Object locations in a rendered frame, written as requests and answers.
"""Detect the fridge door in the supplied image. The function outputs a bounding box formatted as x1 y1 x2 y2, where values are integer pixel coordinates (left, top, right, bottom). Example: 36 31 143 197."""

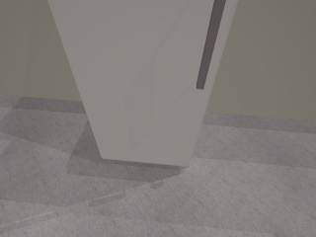
47 0 235 166

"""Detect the handle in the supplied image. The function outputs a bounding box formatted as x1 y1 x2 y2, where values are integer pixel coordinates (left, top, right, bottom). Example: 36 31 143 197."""
197 0 226 90

